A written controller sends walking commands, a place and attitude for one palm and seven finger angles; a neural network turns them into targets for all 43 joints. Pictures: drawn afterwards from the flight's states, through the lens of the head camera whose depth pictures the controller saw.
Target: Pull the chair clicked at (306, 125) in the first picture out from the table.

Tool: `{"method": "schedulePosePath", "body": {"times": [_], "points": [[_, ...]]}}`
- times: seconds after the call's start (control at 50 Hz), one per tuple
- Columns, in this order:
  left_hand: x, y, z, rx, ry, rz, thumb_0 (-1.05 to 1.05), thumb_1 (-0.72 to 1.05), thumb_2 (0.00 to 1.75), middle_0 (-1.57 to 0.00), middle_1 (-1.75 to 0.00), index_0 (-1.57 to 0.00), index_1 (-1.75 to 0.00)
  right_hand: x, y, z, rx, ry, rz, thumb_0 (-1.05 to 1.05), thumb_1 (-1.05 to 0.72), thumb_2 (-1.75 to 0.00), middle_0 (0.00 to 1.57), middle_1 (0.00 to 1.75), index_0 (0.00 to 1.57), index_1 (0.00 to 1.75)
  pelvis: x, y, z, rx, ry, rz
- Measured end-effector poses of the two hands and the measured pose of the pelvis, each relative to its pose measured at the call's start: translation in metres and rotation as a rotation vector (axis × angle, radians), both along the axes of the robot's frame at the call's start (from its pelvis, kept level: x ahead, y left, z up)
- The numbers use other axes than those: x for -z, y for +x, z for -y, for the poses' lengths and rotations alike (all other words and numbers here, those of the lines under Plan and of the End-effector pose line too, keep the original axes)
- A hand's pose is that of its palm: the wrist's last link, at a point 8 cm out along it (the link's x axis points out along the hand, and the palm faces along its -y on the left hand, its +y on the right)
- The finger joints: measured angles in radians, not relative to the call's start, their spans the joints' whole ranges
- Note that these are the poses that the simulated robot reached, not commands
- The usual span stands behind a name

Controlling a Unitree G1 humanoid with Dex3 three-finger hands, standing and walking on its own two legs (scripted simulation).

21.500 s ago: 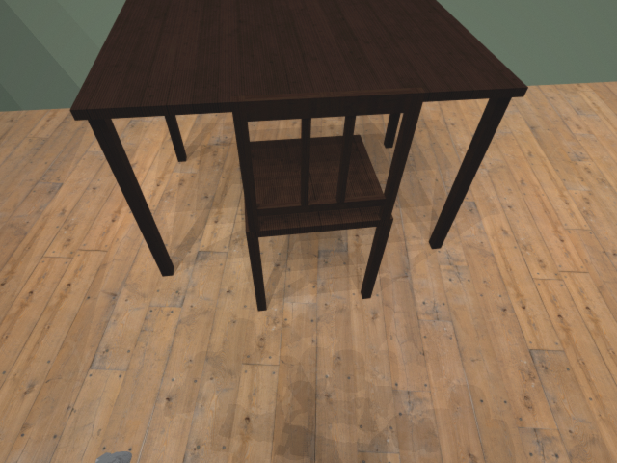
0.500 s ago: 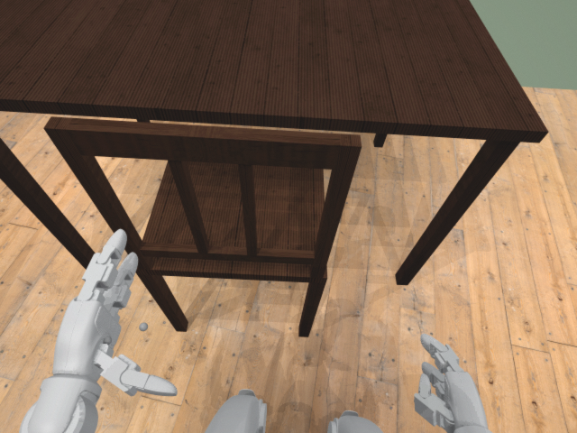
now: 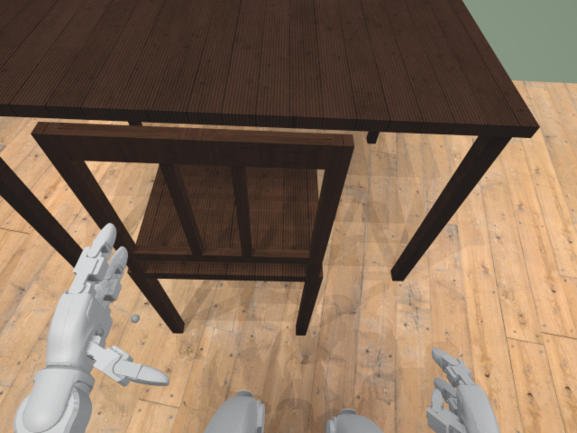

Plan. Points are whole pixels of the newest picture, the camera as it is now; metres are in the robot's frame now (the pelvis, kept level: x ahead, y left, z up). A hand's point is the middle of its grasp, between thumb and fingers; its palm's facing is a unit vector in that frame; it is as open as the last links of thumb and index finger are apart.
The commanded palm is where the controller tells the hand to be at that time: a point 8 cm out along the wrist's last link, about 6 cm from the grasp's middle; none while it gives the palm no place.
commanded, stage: raise the hand toward the chair's back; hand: left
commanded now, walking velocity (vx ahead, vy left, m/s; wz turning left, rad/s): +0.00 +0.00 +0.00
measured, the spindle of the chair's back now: (185, 213) +0.45 +0.20 -0.03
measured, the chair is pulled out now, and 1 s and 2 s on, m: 0.00 0.00 0.00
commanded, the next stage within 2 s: aim the fingers beside a spindle in 0.08 s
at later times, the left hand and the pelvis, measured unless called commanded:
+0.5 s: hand (152, 312) +0.26 +0.19 +0.04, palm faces +0.06 -1.00 -0.05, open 16.9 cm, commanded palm +0.23 +0.25 +0.03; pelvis +0.00 -0.02 +0.00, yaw +0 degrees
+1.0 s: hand (166, 298) +0.29 +0.19 +0.01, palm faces +0.03 -1.00 -0.03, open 16.9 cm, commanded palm +0.27 +0.24 +0.01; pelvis +0.00 -0.02 -0.02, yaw -1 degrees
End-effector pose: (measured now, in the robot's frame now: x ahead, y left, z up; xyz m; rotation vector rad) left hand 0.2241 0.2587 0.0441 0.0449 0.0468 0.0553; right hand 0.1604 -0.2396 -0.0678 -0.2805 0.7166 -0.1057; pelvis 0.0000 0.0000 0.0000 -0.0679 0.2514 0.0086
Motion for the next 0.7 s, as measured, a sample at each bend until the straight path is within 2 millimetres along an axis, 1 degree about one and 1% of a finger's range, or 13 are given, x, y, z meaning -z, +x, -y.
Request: {"method": "schedulePosePath", "body": {"times": [0.06,0.1,0.2,0.3,0.38,0.46,0.54,0.62,0.7], "points": [[0.001,-0.001,0.006,0.023,-0.008,-0.027,-0.01,-0.50,0.30,-0.06,-0.08,-0.06,-0.08,0.000,0.004,0.000,0.003,0.011,0.010,0.01,-0.90,-0.90,0.20,0.30,0.20,0.30,-0.001,0.001,0.002,0.001,0.002,0.001],[-0.001,-0.003,0.010,0.025,-0.008,-0.025,-0.01,-0.50,0.30,-0.06,-0.08,-0.06,-0.08,-0.001,0.006,0.000,0.003,0.016,0.018,0.01,-0.90,-0.90,0.20,0.30,0.20,0.30,-0.002,0.002,0.004,0.002,0.004,0.002],[-0.008,-0.002,0.011,-0.009,0.004,0.017,-0.01,-0.50,0.30,-0.07,-0.08,-0.07,-0.09,-0.001,0.011,0.002,-0.009,0.024,0.030,0.01,-0.90,-0.90,0.20,0.30,0.20,0.30,-0.002,0.004,0.009,-0.001,0.010,0.001],[-0.001,0.003,0.013,-0.012,0.005,0.002,-0.01,-0.50,0.30,-0.06,-0.08,-0.06,-0.08,0.004,0.014,0.008,-0.015,0.023,0.026,0.01,-0.90,-0.90,0.20,0.30,0.20,0.30,0.002,0.003,0.015,-0.003,0.013,-0.009],[0.007,0.006,0.017,0.007,-0.004,-0.026,-0.01,-0.50,0.30,-0.06,-0.08,-0.06,-0.08,0.007,0.013,0.016,-0.004,0.016,0.016,0.01,-0.90,-0.90,0.20,0.30,0.20,0.30,0.003,0.003,0.020,0.000,0.016,-0.015],[0.005,0.009,0.019,0.009,0.001,-0.007,-0.01,-0.50,0.30,-0.07,-0.08,-0.06,-0.08,0.008,0.010,0.023,0.012,0.010,0.006,0.01,-0.90,-0.90,0.20,0.30,0.20,0.30,0.004,0.005,0.023,0.004,0.018,-0.018],[0.003,0.012,0.015,-0.011,0.012,0.014,-0.01,-0.50,0.30,-0.07,-0.08,-0.07,-0.09,0.012,0.006,0.029,0.022,0.009,-0.008,0.01,-0.90,-0.90,0.20,0.30,0.20,0.30,0.006,0.005,0.026,0.005,0.020,-0.024],[0.011,0.015,0.014,-0.011,0.004,-0.004,-0.01,-0.50,0.30,-0.06,-0.08,-0.06,-0.08,0.017,0.003,0.033,0.029,0.008,-0.022,0.01,-0.90,-0.90,0.20,0.30,0.20,0.30,0.008,0.004,0.027,0.006,0.021,-0.032],[0.019,0.018,0.020,0.013,-0.008,-0.024,-0.01,-0.50,0.30,-0.06,-0.08,-0.06,-0.08,0.021,-0.001,0.035,0.034,0.004,-0.031,0.01,-0.90,-0.90,0.20,0.30,0.20,0.30,0.011,0.003,0.027,0.007,0.021,-0.039]]}}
